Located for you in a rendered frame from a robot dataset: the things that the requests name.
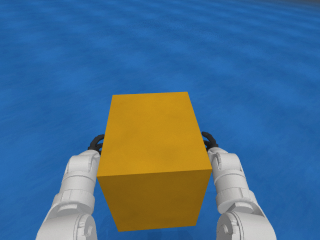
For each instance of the carton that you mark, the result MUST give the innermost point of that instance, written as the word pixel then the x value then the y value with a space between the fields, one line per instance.
pixel 154 168

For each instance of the robot right hand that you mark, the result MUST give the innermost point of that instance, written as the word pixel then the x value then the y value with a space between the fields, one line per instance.
pixel 211 143

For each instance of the robot left hand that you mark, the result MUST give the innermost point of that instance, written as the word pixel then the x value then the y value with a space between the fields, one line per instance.
pixel 94 145

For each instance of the left robot upper arm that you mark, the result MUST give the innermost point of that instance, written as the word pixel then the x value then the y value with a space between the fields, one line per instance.
pixel 78 226

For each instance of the right robot forearm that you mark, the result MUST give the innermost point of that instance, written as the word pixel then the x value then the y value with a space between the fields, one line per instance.
pixel 232 190

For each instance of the left robot forearm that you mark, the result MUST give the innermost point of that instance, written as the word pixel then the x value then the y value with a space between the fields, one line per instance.
pixel 76 194

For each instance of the right robot upper arm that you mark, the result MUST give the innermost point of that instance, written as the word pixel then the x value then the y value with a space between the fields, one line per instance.
pixel 234 225

